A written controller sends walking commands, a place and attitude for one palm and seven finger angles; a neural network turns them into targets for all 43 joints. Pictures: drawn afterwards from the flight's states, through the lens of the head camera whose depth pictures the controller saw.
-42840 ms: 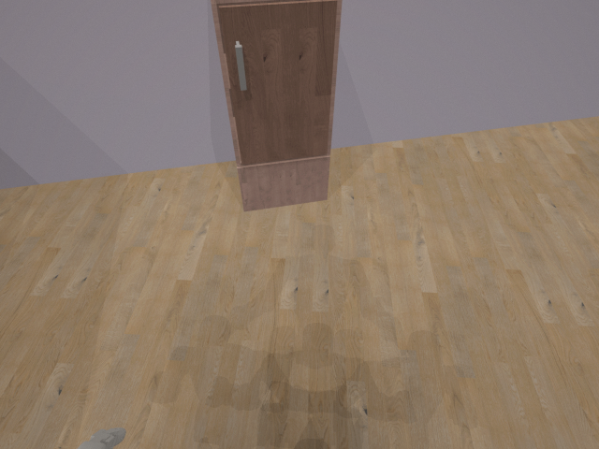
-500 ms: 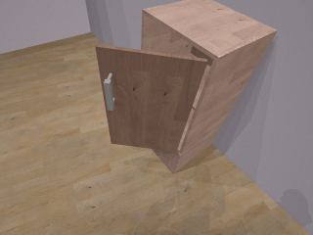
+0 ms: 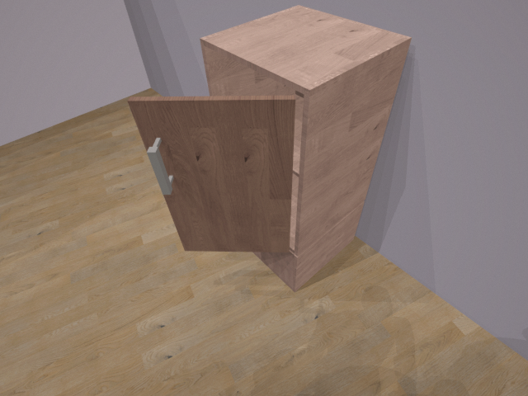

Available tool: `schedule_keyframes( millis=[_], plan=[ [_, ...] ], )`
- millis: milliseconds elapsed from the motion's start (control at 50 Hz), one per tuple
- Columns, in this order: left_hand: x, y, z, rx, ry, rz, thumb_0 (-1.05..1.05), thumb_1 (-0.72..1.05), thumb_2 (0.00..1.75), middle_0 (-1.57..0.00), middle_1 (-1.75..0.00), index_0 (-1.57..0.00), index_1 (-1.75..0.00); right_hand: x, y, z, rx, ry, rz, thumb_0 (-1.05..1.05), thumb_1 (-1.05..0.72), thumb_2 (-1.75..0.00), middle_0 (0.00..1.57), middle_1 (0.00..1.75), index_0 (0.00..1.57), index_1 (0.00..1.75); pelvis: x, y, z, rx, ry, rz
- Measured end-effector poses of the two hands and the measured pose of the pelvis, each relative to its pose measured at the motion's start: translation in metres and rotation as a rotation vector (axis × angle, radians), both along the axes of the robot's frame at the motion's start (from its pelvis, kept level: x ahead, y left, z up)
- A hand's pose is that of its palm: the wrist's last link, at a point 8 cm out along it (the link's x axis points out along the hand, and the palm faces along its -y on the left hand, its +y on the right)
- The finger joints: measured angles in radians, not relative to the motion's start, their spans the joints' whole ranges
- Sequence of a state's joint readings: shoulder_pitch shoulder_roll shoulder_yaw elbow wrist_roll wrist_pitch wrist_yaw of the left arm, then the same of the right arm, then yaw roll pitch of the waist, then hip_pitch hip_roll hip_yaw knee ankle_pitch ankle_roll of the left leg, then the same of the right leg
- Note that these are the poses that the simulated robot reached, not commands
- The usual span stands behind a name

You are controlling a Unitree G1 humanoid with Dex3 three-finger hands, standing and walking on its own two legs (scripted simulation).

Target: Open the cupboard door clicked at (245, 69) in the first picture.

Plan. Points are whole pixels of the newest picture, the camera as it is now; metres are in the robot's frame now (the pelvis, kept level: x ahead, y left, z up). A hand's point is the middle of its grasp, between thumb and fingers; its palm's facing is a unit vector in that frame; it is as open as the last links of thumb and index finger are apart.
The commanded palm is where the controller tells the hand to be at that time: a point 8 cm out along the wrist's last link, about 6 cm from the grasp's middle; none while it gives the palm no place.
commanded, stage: come to a stop and stand still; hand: left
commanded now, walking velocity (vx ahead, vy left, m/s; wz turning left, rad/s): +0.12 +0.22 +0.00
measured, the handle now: (162, 166) +0.64 +0.30 -0.05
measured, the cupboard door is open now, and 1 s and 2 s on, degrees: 46 46 46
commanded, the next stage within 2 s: look again from close up in 0.64 s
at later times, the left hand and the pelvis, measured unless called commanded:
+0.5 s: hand out of the picture +0.00 +0.20 -0.19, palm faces +0.10 -0.97 -0.20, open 7.4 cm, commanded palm none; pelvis +0.02 +0.03 -0.01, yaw +1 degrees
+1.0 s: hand out of the picture +0.04 +0.22 -0.18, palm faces +0.03 -0.97 -0.23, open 7.4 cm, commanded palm none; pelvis +0.01 +0.04 -0.01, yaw +1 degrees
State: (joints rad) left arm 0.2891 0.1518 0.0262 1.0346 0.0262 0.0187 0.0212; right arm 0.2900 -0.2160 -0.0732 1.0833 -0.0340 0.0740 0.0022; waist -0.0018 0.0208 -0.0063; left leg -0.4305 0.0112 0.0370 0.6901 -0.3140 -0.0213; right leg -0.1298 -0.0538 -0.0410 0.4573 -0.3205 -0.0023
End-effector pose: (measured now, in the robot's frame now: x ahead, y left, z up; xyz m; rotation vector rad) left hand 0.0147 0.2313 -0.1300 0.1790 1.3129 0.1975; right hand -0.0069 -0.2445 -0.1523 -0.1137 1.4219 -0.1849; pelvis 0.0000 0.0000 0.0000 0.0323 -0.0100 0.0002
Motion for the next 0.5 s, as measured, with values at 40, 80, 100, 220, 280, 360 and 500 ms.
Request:
schedule_keyframes(
  millis=[40, 80, 100, 220, 280, 360, 500],
  plan=[
    [-0.011, -0.012, 0.003, -0.018, 0.032, 0.005, 0.0, 0.91, 0.9, -0.2, -0.3, -0.19, -0.3, -0.007, -0.001, 0.002, 0.016, 0.014, -0.008, 0.0, -0.91, -0.9, 0.2, 0.3, 0.2, 0.3, 0.001, -0.003, 0.004, 0.009, 0.002, -0.005],
    [-0.02, -0.021, 0.004, -0.034, 0.058, 0.013, 0.0, 0.91, 0.9, -0.2, -0.3, -0.2, -0.3, -0.013, -0.001, 0.004, 0.025, 0.029, -0.01, 0.0, -0.91, -0.9, 0.2, 0.3, 0.2, 0.3, 0.003, -0.006, 0.007, 0.012, 0.006, -0.001],
    [-0.023, -0.024, 0.004, -0.041, 0.067, 0.021, 0.01, 0.91, 0.9, -0.2, -0.3, -0.2, -0.3, -0.014, -0.001, 0.005, 0.027, 0.04, -0.007, 0.0, -0.91, -0.9, 0.2, 0.3, 0.2, 0.3, 0.003, -0.006, 0.007, 0.012, 0.009, 0.004],
    [-0.038, -0.028, -0.001, -0.063, 0.106, 0.095, 0.01, 0.9, 0.9, -0.2, -0.3, -0.2, -0.3, 0.002, 0.006, 0.007, 0.011, 0.086, 0.05, 0.0, -0.91, -0.9, 0.2, 0.3, 0.2, 0.3, 0.011, 0.0, 0.005, 0.01, 0.021, 0.034],
    [-0.046, -0.019, -0.01, -0.073, 0.139, 0.121, 0.0, 0.9, 0.9, -0.2, -0.3, -0.2, -0.3, 0.029, 0.015, 0.005, -0.009, 0.046, 0.08, 0.0, -0.91, -0.9, 0.2, 0.3, 0.2, 0.3, 0.016, 0.009, 0.001, 0.007, 0.02, 0.039],
    [-0.05, -0.002, -0.029, -0.082, 0.183, 0.131, 0.0, 0.9, 0.9, -0.2, -0.3, -0.2, -0.3, 0.069, 0.032, 0.002, -0.041, -0.061, 0.11, 0.0, -0.91, -0.9, 0.2, 0.3, 0.2, 0.3, 0.022, 0.021, -0.011, -0.004, 0.011, 0.04],
    [-0.02, 0.014, -0.029, -0.055, 0.135, 0.092, 0.01, 0.91, 0.9, -0.2, -0.3, -0.19, -0.3, 0.107, 0.056, 0.001, -0.015, -0.189, 0.121, -0.01, -0.91, -0.9, 0.2, 0.3, 0.2, 0.3, 0.023, 0.026, -0.012, 0.012, -0.017, 0.023]
  ],
)
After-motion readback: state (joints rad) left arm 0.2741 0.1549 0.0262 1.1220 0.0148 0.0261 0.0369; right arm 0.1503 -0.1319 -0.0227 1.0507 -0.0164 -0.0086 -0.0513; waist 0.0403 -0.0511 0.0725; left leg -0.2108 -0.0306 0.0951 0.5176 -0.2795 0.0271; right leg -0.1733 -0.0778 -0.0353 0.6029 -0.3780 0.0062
